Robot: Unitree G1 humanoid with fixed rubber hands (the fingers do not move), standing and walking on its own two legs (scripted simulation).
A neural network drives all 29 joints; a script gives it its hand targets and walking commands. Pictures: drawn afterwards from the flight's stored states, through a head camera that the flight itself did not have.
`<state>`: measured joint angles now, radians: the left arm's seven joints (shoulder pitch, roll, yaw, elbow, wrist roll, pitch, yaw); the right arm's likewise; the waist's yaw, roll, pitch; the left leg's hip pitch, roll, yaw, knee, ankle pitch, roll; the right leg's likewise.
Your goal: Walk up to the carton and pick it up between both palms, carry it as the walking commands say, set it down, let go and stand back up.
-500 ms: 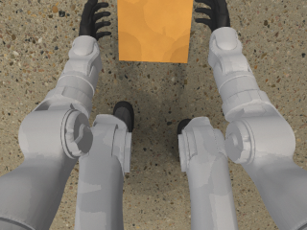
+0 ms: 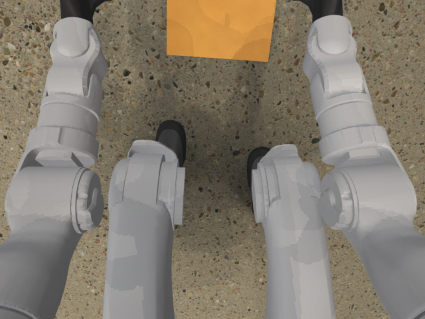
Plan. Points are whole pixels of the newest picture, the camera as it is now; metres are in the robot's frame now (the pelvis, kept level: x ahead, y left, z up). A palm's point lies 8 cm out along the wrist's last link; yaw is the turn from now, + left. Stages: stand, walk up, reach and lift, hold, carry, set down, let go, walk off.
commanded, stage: set down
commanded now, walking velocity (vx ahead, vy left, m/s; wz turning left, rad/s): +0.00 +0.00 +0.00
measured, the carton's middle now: (220, 11) +0.51 +0.04 -0.34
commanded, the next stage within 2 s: let go in 1.22 s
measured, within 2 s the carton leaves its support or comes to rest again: neither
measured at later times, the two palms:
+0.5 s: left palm out of the picture +0.47 +0.24 -0.08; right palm out of the picture +0.51 -0.11 -0.07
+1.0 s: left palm out of the picture +0.45 +0.25 +0.05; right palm out of the picture +0.50 -0.11 +0.06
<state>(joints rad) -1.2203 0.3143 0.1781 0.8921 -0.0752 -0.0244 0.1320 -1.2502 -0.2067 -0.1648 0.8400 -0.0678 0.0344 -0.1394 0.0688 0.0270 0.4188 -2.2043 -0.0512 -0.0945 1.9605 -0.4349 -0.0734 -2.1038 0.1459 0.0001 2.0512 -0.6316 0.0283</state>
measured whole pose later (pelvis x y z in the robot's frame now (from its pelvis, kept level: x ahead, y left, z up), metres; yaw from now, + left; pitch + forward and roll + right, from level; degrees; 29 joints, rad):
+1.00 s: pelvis +0.00 +0.02 +0.16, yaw +2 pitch +16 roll -4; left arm -0.96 0.27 0.13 0.48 -0.09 0.38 0.16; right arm -1.06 -0.27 -0.14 0.62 0.02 0.34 -0.10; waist 0.05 0.02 0.52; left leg -1.39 -0.05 -0.10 1.54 -0.43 -0.02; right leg -1.26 0.11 0.02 1.56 -0.59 0.04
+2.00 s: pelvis +0.08 +0.02 +0.32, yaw +5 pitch -4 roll -2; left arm 0.18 0.24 0.02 0.34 -0.09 0.17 -0.04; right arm 0.13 -0.22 -0.09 0.38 0.02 0.12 0.06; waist 0.02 0.00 0.22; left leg -0.40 -0.05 -0.10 0.78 -0.30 0.00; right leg -0.27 0.05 0.06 0.75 -0.41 0.01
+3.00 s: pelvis +0.12 +0.01 +0.34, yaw +5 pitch -5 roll +0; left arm 0.31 0.24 0.05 0.69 -0.07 0.01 0.02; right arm 0.23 -0.22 -0.08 0.63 0.02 0.02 0.01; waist 0.02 -0.02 -0.02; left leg -0.27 -0.04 -0.10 0.66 -0.31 -0.01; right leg -0.15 0.04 0.06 0.64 -0.41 -0.01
